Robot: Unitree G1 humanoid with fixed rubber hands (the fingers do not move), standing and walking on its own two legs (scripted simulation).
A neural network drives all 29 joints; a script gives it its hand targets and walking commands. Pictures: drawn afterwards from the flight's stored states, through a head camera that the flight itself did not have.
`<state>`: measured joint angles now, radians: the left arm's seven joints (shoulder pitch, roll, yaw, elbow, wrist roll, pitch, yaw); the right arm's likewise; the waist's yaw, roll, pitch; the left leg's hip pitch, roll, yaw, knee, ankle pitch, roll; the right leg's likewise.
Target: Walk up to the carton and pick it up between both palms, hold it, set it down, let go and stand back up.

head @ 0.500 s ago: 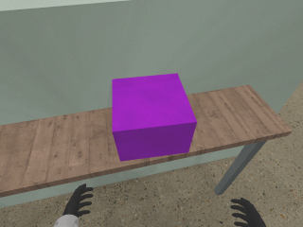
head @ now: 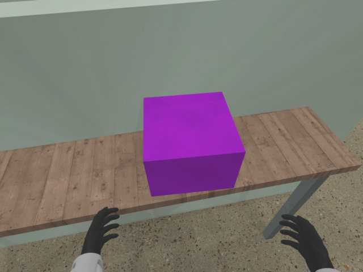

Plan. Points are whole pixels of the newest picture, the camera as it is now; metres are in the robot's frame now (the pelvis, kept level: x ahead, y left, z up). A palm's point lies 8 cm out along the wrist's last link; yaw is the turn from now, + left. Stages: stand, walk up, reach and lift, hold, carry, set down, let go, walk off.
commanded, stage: reach and lift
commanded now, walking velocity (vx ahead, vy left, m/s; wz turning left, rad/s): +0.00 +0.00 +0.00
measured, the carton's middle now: (188, 142) +0.43 +0.04 +0.02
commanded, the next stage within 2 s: none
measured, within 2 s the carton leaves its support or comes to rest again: neither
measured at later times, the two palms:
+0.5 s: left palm (90, 216) +0.20 +0.22 +0.05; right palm (312, 222) +0.23 -0.21 +0.04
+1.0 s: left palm (89, 175) +0.27 +0.24 +0.09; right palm (302, 171) +0.32 -0.20 +0.08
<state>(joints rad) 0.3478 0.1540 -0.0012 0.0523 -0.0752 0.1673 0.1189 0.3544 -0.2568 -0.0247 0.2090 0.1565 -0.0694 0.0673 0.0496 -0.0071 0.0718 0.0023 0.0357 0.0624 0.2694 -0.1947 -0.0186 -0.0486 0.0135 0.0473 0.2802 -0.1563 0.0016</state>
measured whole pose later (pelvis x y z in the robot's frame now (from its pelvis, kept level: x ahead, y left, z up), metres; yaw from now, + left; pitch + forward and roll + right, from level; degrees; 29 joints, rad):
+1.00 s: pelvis +0.00 -0.01 +0.00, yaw +1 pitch +0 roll +0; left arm -0.08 0.18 0.17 -0.10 -0.16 0.45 0.06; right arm -0.13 -0.37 0.02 0.13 0.38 0.17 -0.03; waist 0.04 0.01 0.04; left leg -0.09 0.04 0.03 0.29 -0.19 -0.03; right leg -0.12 0.02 0.03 0.27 -0.14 -0.01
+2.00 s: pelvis -0.01 -0.01 -0.01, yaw +3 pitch +10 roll -1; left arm -0.90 0.31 0.08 0.79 -0.22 0.34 0.08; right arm -0.97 -0.41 0.06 1.01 0.39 0.18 -0.01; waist 0.07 0.02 -0.10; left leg -0.37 0.05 -0.02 0.40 -0.20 -0.03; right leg -0.36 0.03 -0.01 0.32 -0.13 -0.01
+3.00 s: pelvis -0.03 -0.01 -0.03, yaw +3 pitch +21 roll -1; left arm -0.97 0.14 0.12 1.31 -0.17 -0.27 0.12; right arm -0.98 -0.17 0.00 1.24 0.21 -0.17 -0.09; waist 0.07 0.01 -0.22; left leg -0.70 0.04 -0.02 0.55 -0.21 -0.04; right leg -0.71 0.02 -0.01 0.51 -0.17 -0.02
